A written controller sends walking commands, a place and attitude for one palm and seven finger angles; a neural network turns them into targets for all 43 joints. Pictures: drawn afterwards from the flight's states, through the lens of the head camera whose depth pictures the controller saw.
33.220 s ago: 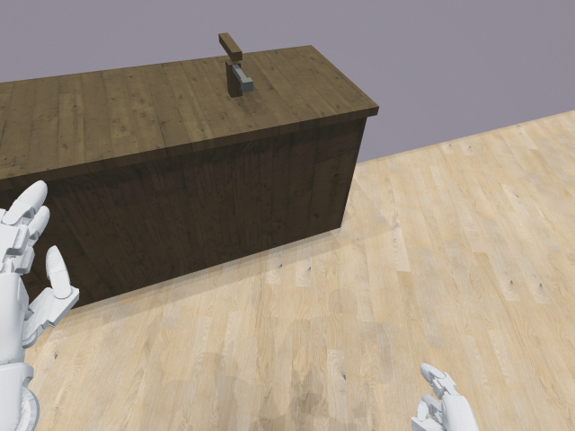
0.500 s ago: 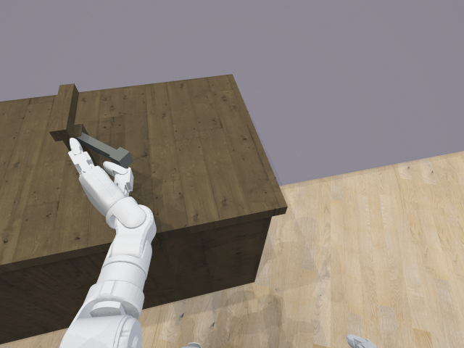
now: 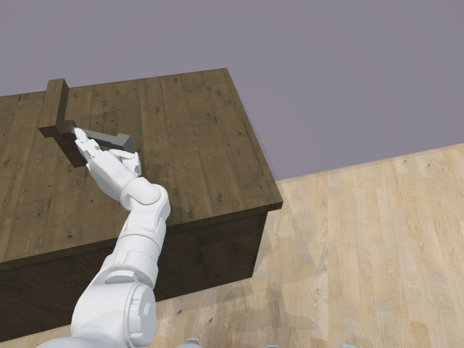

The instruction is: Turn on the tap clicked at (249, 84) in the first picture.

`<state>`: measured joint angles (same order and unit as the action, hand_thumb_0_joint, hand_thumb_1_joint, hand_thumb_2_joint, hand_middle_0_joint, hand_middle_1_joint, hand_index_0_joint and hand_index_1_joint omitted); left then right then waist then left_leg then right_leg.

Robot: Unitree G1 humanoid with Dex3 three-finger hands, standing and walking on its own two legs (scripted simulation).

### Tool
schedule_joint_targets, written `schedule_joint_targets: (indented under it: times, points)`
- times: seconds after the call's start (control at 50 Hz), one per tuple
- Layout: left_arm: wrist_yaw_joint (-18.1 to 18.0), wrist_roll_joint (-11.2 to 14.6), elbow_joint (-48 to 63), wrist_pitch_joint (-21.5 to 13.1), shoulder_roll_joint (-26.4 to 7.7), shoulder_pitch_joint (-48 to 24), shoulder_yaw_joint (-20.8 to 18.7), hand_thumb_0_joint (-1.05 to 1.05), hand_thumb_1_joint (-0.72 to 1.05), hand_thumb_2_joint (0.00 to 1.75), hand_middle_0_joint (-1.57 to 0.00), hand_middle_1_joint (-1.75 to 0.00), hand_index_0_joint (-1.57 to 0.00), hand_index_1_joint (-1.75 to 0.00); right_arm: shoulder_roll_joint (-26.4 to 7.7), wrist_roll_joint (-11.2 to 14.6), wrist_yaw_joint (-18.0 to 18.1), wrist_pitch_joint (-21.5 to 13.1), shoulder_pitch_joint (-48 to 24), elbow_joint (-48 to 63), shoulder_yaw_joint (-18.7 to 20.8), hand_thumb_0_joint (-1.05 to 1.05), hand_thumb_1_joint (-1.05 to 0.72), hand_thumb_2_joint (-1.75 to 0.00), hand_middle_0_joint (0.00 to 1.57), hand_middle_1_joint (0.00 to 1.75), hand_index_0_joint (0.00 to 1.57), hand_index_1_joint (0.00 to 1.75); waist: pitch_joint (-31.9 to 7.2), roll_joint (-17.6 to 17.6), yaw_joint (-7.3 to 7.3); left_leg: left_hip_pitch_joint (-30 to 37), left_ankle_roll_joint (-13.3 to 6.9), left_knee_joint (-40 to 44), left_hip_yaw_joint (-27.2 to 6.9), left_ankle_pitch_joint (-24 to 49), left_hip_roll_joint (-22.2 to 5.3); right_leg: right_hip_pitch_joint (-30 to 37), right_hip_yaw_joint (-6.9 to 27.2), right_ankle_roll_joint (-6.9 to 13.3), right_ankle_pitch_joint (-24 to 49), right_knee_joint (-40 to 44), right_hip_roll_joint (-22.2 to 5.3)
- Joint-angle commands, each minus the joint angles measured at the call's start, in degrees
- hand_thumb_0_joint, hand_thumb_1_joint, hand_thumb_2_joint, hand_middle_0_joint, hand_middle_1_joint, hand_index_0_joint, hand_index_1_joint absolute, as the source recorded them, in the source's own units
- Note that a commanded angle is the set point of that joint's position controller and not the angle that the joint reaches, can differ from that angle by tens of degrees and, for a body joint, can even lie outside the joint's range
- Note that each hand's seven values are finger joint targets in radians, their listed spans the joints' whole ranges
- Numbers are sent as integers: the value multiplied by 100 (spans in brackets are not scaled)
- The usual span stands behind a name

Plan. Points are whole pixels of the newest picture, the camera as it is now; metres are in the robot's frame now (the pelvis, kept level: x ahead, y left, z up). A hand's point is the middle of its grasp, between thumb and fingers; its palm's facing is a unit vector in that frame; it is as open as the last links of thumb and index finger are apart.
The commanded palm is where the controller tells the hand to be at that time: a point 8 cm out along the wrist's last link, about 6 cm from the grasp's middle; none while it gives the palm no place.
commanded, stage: push the lever round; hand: left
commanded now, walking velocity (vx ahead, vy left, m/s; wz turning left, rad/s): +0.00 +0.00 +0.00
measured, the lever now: (122, 144) +0.47 +0.21 +0.07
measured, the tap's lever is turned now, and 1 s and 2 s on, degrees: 60 85 85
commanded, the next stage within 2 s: lift the hand up off the lever in 0.54 s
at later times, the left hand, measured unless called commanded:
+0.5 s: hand (144, 145) +0.47 +0.17 +0.07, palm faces +0.78 -0.61 -0.12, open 7.7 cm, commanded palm +0.42 +0.19 +0.07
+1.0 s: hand (143, 137) +0.49 +0.17 +0.07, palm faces +0.78 -0.61 -0.11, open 7.8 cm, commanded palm +0.43 +0.18 +0.08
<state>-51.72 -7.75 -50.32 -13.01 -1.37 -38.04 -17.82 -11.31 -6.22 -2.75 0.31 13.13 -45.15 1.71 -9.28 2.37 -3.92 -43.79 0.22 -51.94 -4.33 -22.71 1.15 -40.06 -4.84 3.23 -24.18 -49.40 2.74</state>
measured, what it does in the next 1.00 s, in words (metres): stands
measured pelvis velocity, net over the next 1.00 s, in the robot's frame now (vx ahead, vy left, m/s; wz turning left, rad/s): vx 0.02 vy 0.00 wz -0.02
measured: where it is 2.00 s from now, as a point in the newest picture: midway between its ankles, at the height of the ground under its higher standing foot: outside the picture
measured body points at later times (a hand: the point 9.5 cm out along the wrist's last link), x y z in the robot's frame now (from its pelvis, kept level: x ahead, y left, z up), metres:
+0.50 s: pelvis +0.01 +0.00 +0.00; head +0.08 +0.00 +0.44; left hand +0.43 +0.20 +0.08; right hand +0.07 -0.25 -0.14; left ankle +0.02 +0.12 -0.69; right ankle +0.00 -0.09 -0.69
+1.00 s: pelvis +0.02 +0.00 +0.00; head +0.09 +0.00 +0.45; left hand +0.44 +0.20 +0.08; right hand +0.07 -0.25 -0.13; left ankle +0.02 +0.12 -0.69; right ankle +0.00 -0.09 -0.69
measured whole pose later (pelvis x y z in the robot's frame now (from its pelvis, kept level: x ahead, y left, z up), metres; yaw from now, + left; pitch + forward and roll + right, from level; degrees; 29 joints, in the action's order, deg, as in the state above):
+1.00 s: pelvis +0.02 +0.00 +0.00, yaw -1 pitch +17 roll -2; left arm -53.0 -9.7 -53.8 -11.4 -3.2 -43.4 -22.6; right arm -11.4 -7.4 -4.8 0.8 17.0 -44.9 2.6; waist -10.4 2.4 -5.9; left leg -43.9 0.2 -50.6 -3.5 -24.0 0.6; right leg -40.3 -3.9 3.1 -25.0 -47.8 3.2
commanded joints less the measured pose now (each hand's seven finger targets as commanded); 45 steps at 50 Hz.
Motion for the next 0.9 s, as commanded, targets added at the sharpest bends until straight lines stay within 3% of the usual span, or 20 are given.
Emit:
schedule_joint_targets:
  times: [0.0, 0.04, 0.06, 0.08, 0.12, 0.16, 0.18, 0.24, 0.26, 0.32, 0.36, 0.4, 0.48, 0.56, 0.6, 0.64, 0.76, 0.84, 0.86, 0.88]
  points:
    - [-65, -229, 1076, -308, -644, -2624, 118, 0, 90, 90, -15, -15, -15, -15, -736, -11, 28, -157, 92, 544, 248, 0, -90, -90, 20, 30, 20, 30, -2086, -208, -162, 1249, -13, 412, 172, 1535, -31, 895, 220, -161, 1565, 760, -212]
    - [-72, -257, 963, -280, -648, -2660, 110, 0, 90, 90, -15, -15, -15, -15, -741, -29, 19, -158, 126, 540, 243, 0, -90, -90, 20, 30, 20, 30, -2059, -277, -201, 1149, -42, 382, 208, 1518, -19, 914, 237, -179, 1668, 757, -222]
    - [-105, -305, 827, -254, -944, -2516, -190, 0, 90, 90, -15, -15, -15, -15, -777, -46, 36, -149, 175, 474, 257, 0, -90, -90, 20, 30, 20, 30, -2007, -233, -109, 1093, -36, 384, 193, 1518, -18, 892, 253, -171, 1672, 758, -201]
    - [-70, -302, 877, -260, -739, -2641, 47, 0, 90, 90, -15, -15, -15, -15, -739, -31, 23, -138, 158, 534, 233, 0, -90, -90, 20, 30, 20, 30, -1967, -186, -211, 1061, -49, 397, 223, 1480, -14, 890, 264, -186, 1669, 757, -235]
    - [-86, -338, 732, -270, -838, -2796, -49, 0, 90, 90, -15, -15, -15, -15, -745, -34, 23, -148, 208, 520, 242, 0, -90, -90, 20, 30, 20, 30, -1920, -328, -236, 958, -88, 381, 260, 1377, -4, 921, 296, -213, 1670, 809, -254]
    - [-115, -347, 752, -292, -1176, -2636, -368, 0, 90, 90, -15, -15, -15, -15, -781, -36, 40, -135, 234, 496, 267, 0, -90, -90, 20, 30, 20, 30, -2024, -229, -115, 908, -87, 370, 252, 1369, 3, 1016, 354, -202, 1717, 813, -242]
    - [-105, -344, 808, -315, -936, -2859, -124, 0, 90, 90, -15, -15, -15, -15, -752, -35, 24, -134, 265, 536, 239, 0, -90, -90, 20, 30, 20, 30, -2027, -223, -230, 968, -95, 393, 266, 1441, 2, 1017, 321, -215, 1819, 783, -258]
    - [-106, -382, 759, -347, -896, -2876, -103, 0, 90, 90, -15, -15, -15, -15, -750, -59, -5, -139, 326, 517, 264, 0, -90, -90, 20, 30, 20, 30, -2080, -140, -238, 1071, -80, 343, 267, 1591, -20, 938, 295, -208, 1928, 742, -238]
    - [-130, -405, 763, -351, -1108, -2786, -303, 0, 90, 90, -15, -15, -15, -15, -786, -64, 1, -124, 361, 475, 281, 0, -90, -90, 20, 30, 20, 30, -2140, -90, -175, 1114, -57, 331, 232, 1666, -25, 932, 296, -190, 1931, 722, -214]
    - [-104, -404, 585, -335, -783, -3042, 7, 0, 90, 90, -15, -15, -15, -15, -752, -63, -23, -144, 365, 483, 262, 0, -90, -90, 20, 30, 20, 30, -1959, -214, -338, 1038, -89, 339, 259, 1524, -27, 805, 274, -216, 1826, 749, -226]
    - [-140, -401, 340, -321, -1225, -2985, -416, 0, 90, 90, -15, -15, -15, -15, -820, -61, 15, -142, 397, 423, 276, 0, -90, -90, 20, 30, 20, 30, -1838, -337, -280, 833, -115, 351, 252, 1305, -15, 823, 331, -228, 1652, 823, -228]
    - [-134, -395, 378, -359, -947, -3270, -138, 0, 90, 90, -15, -15, -15, -15, -778, -56, -10, -149, 411, 454, 262, 0, -90, -90, 20, 30, 20, 30, -1935, -225, -360, 934, -113, 368, 253, 1346, -10, 783, 304, -226, 1649, 791, -235]
    - [-173, -444, 229, -387, -1109, -3415, -283, 0, 90, 90, -15, -15, -15, -15, -806, -89, -24, -141, 516, 399, 265, 0, -90, -90, 20, 30, 20, 30, -2098, -133, -396, 943, -107, 306, 251, 1488, -12, 733, 298, -231, 1790, 710, -229]
    - [-202, -472, 148, -362, -1345, -3235, -559, 0, 90, 90, -15, -15, -15, -15, -842, -117, -52, -103, 647, 378, 297, 0, -90, -90, 20, 30, 20, 30, -2341, 37, -276, 1089, -51, 254, 251, 1881, -27, 822, 278, -210, 2159, 621, -206]
    - [-172, -447, 176, -350, -1043, -3215, -313, 0, 90, 90, -15, -15, -15, -15, -810, -117, -93, -86, 693, 439, 294, 0, -90, -90, 20, 30, 20, 30, -2389, -61, -318, 1187, -34, 262, 243, 2105, -43, 837, 218, -206, 2313, 572, -182]
    - [-159, -442, 134, -324, -1018, -3307, -282, 0, 90, 90, -15, -15, -15, -15, -828, -114, -108, -81, 714, 429, 301, 0, -90, -90, 20, 30, 20, 30, -2331, -188, -382, 1150, -42, 257, 233, 2047, -55, 800, 212, -224, 2262, 595, -183]
    - [-153, -390, 417, -267, -1184, -3030, -467, 0, 90, 90, -15, -15, -15, -15, -866, -109, -125, -57, 759, 448, 327, 0, -90, -90, 20, 30, 20, 30, -2358, -90, -245, 1269, -8, 332, 217, 2243, -63, 1009, 214, -200, 2457, 630, -152]
    - [-143, -393, 558, -218, -1001, -3196, -267, 0, 90, 90, -15, -15, -15, -15, -846, -98, -147, -77, 724, 466, 325, 0, -90, -90, 20, 30, 20, 30, -2200, -215, -334, 1352, -31, 386, 227, 2185, -77, 979, 179, -209, 2335, 721, -148]
    - [-158, -412, 601, -198, -1218, -3025, -477, 0, 90, 90, -15, -15, -15, -15, -872, -108, -130, -70, 744, 447, 342, 0, -90, -90, 20, 30, 20, 30, -2220, -53, -222, 1372, -3, 405, 219, 2253, -78, 1017, 189, -185, 2370, 703, -137]
    - [-143, -387, 810, -212, -1039, -3146, -268, 0, 90, 90, -15, -15, -15, -15, -841, -93, -144, -67, 713, 489, 324, 0, -90, -90, 20, 30, 20, 30, -2288, 44, -281, 1466, 15, 420, 209, 2335, -82, 1035, 187, -187, 2421, 691, -152]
